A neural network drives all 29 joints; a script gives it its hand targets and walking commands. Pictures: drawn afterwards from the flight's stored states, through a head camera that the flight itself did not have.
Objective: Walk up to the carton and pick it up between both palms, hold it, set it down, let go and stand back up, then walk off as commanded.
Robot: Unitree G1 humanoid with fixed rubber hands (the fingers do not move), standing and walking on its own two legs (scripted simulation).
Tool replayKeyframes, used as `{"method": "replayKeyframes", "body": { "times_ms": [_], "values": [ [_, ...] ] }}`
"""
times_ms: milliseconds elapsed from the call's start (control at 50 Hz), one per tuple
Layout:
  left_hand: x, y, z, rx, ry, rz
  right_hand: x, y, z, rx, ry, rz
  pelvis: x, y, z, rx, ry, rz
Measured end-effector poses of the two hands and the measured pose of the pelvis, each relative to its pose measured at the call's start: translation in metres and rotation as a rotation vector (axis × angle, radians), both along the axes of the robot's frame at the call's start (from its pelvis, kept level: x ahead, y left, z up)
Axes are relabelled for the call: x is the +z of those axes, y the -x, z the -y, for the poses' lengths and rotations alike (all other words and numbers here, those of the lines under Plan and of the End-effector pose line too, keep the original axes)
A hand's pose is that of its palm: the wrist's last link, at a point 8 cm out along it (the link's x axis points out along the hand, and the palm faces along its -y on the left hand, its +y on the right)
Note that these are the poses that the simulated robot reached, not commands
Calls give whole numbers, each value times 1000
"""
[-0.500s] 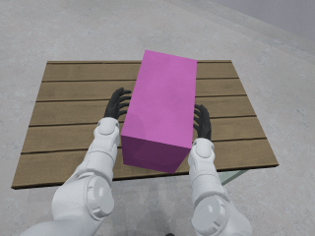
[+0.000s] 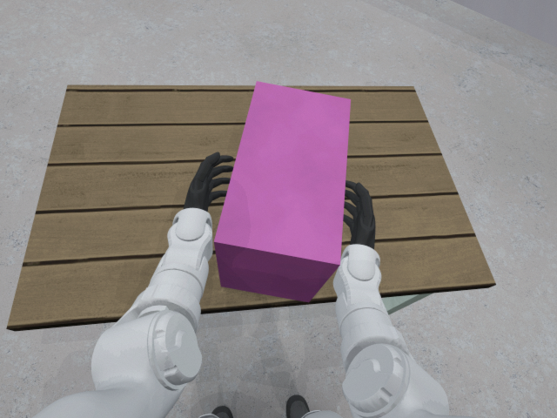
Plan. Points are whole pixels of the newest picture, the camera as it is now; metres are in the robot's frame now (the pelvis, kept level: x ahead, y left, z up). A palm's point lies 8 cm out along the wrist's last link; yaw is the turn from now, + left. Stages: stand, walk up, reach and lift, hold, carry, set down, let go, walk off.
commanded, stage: set down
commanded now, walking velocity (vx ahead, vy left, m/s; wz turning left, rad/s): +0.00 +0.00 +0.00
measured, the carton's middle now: (283, 196) +0.45 -0.06 -0.05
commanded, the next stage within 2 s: none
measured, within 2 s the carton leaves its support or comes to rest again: rests again in 0.70 s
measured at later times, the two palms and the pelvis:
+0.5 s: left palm (203, 214) +0.41 +0.07 -0.03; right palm (360, 245) +0.34 -0.17 -0.03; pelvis -0.01 +0.00 +0.00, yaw +0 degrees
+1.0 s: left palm (205, 214) +0.42 +0.07 -0.03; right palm (360, 244) +0.35 -0.17 -0.03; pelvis +0.00 +0.00 +0.00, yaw +0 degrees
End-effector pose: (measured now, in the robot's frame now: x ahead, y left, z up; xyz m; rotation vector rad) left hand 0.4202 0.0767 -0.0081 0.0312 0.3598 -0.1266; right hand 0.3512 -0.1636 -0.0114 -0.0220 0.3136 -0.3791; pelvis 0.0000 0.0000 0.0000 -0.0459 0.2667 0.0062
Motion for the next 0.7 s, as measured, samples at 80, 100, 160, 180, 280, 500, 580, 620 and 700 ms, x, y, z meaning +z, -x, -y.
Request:
{"method": "replayKeyframes", "body": {
  "times_ms": [80,100,160,180,280,500,580,620,700],
  "values": [
    [-4,0,1,1,2,2,-3,0,1,1,4,1,-1,1,0,-1,0,-22],
    [-4,1,1,1,2,3,-3,0,1,2,6,2,-1,1,0,-1,0,-26],
    [-8,2,1,3,2,1,-6,1,1,4,6,-1,-1,3,0,-1,0,-33],
    [-9,3,1,5,3,-3,-6,2,1,4,5,-4,-1,3,0,-1,0,-35],
    [-14,6,1,6,4,-14,-11,5,2,2,4,-16,-2,5,0,-2,0,-51],
    [-18,9,4,5,5,-16,-14,9,4,1,6,-19,-2,8,1,-2,1,-66],
    [-19,10,4,4,5,-21,-15,9,4,0,4,-23,-3,8,0,-2,1,-68],
    [-20,9,4,3,5,-23,-15,9,4,-1,2,-25,-3,8,0,-3,1,-69],
    [-22,8,5,1,4,-27,-17,9,4,-2,2,-30,-3,7,0,-3,1,-74]
  ]
}}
